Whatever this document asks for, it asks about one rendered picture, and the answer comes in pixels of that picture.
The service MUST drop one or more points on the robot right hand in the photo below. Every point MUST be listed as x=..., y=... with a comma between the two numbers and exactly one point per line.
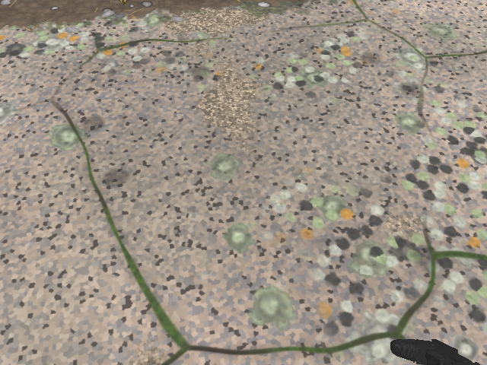
x=432, y=352

